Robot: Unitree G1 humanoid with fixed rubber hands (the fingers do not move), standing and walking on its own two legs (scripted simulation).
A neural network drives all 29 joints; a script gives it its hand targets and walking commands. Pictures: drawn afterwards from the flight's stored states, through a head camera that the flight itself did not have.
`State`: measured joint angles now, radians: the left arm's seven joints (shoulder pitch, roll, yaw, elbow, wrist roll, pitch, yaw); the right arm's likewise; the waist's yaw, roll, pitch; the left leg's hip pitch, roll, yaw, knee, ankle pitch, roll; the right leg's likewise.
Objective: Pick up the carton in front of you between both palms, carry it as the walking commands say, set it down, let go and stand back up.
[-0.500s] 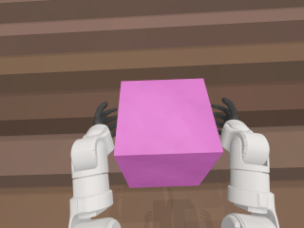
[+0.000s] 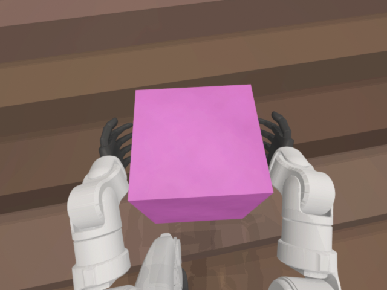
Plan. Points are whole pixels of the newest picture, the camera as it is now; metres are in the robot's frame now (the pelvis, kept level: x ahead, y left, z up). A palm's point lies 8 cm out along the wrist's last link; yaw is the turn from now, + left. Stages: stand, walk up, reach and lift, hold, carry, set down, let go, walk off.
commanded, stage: carry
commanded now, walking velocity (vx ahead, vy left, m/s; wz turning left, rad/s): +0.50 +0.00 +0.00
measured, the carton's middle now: (196, 163) +0.37 +0.00 +0.03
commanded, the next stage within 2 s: none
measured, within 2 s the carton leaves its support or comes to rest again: neither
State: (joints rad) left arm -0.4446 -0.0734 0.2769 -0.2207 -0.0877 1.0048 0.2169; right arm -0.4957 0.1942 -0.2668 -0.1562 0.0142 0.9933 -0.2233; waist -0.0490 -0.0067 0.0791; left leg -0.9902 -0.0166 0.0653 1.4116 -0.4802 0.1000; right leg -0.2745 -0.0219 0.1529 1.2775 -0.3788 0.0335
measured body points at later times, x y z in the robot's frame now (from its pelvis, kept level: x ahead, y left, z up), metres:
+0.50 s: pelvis +0.31 +0.05 +0.20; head +0.29 +0.09 +0.64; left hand +0.63 +0.26 +0.34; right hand +0.67 -0.05 +0.35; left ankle +0.14 +0.09 -0.46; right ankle +0.42 +0.00 -0.44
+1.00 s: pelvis +0.58 +0.23 +0.34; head +0.63 +0.22 +0.78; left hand +0.96 +0.38 +0.45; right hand +0.95 +0.07 +0.45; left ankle +0.69 +0.35 -0.28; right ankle +0.44 +0.03 -0.33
